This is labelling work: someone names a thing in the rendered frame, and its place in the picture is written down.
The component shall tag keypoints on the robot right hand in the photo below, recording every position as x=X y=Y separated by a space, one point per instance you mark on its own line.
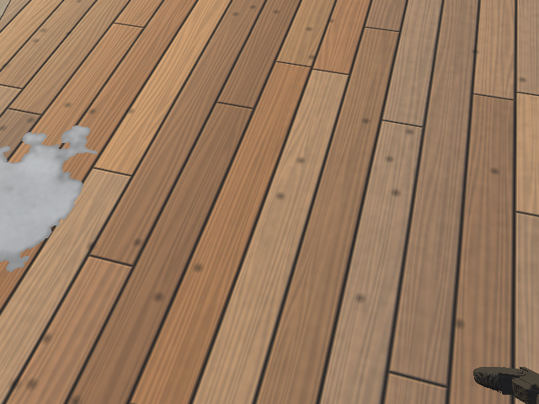
x=522 y=383

